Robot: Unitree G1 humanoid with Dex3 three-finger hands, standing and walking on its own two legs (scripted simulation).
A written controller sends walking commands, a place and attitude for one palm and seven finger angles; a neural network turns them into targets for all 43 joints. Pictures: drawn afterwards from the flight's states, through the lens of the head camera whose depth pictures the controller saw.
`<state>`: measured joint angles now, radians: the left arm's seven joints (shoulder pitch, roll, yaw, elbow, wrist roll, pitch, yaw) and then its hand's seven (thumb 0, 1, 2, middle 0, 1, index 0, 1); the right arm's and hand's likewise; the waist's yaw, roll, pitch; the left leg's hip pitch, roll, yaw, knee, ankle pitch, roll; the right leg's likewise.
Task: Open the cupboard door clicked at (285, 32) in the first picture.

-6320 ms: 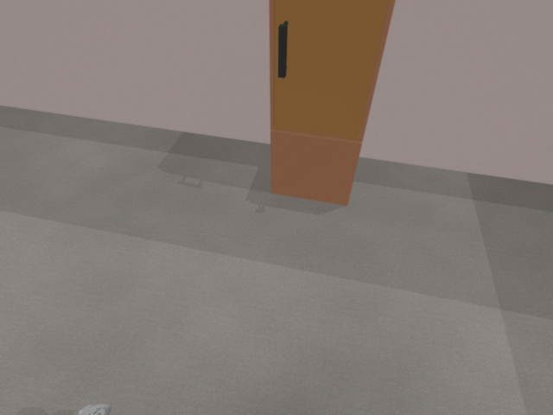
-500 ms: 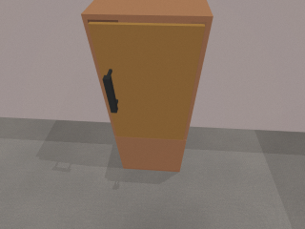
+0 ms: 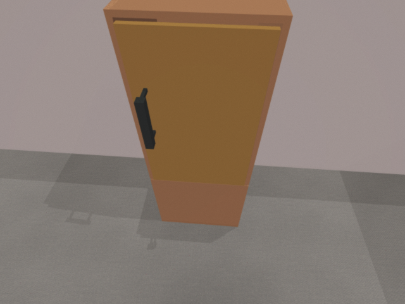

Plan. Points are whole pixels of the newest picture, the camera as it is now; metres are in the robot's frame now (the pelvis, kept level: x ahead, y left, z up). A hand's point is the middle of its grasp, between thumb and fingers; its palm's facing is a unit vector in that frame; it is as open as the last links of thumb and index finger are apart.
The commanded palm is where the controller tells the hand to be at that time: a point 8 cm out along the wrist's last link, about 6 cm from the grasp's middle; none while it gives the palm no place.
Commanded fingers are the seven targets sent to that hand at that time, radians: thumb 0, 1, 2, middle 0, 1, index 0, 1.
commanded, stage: come to a stop and stand still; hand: left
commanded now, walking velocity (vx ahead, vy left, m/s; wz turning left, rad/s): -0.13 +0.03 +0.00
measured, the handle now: (147, 119) +0.57 +0.20 +0.01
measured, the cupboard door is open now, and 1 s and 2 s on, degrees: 0 0 0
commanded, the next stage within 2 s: look again from close up in 0.92 s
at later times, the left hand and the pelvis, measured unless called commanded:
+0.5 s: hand out of the picture +0.06 +0.18 -0.16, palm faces +0.02 -0.97 -0.25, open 7.4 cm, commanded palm none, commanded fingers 0.00 0.90 0.90 -0.20 -0.30 -0.20 -0.30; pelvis +0.00 +0.00 +0.00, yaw -1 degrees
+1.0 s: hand out of the picture -0.02 +0.22 -0.16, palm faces -0.02 -0.97 -0.24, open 7.4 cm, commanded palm none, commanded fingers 0.00 0.90 0.90 -0.20 -0.30 -0.20 -0.30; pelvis -0.02 +0.03 +0.01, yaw -2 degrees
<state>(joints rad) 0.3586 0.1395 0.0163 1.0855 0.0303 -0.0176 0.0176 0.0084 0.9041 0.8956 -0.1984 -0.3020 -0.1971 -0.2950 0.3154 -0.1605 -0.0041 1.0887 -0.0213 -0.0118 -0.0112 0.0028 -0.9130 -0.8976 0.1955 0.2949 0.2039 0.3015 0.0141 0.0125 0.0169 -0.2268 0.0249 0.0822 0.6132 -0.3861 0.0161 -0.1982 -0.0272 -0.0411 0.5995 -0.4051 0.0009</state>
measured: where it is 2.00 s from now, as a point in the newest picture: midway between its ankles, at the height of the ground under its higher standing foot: outside the picture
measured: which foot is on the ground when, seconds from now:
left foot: down 0.00-1.00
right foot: down 0.00-1.00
